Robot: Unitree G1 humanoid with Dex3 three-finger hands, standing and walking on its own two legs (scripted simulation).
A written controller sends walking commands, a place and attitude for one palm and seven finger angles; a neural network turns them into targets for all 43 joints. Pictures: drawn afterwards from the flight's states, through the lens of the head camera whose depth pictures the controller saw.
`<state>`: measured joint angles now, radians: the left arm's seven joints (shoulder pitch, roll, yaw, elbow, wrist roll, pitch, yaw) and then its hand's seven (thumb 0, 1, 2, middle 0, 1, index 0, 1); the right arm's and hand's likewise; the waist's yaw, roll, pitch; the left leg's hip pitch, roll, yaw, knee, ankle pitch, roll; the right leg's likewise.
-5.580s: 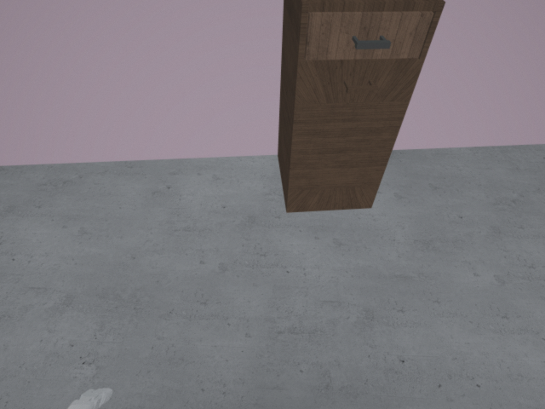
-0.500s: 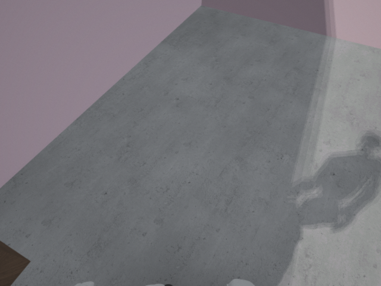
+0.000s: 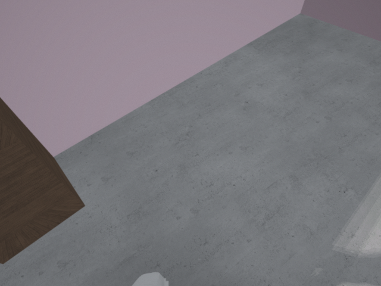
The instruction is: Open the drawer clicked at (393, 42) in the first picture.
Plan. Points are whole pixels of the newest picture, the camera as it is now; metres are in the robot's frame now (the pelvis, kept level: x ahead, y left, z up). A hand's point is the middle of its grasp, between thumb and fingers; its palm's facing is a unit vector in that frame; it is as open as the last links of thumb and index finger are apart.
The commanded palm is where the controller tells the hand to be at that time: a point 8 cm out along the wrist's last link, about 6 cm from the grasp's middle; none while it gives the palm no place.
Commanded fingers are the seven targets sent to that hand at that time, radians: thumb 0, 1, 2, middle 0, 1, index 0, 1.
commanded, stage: turn to face it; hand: left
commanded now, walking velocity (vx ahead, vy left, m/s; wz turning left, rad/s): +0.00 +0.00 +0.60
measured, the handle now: out of the picture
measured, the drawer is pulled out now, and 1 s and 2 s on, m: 0.00 0.00 0.00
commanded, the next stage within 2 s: take the last steps up to it in 1.26 s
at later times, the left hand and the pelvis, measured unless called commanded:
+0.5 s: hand out of the picture +0.06 +0.25 -0.15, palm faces +0.28 -0.92 -0.28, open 7.4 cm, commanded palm none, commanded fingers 0.00 0.90 0.90 -0.20 -0.30 -0.20 -0.30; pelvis -0.01 +0.01 +0.00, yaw +17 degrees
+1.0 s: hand out of the picture -0.13 +0.21 -0.19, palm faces +0.59 -0.77 -0.25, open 7.4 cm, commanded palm none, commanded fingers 0.00 0.90 0.90 -0.20 -0.30 -0.20 -0.30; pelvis -0.04 +0.01 -0.02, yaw +36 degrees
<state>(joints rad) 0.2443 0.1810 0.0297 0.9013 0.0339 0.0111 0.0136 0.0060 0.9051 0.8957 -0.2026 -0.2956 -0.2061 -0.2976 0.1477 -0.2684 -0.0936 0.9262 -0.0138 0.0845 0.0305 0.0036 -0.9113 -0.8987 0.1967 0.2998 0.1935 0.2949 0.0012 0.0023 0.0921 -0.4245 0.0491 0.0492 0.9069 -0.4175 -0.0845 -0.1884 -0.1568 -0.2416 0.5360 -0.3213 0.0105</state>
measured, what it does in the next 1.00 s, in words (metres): steps on the spot, turning left: left foot, then right foot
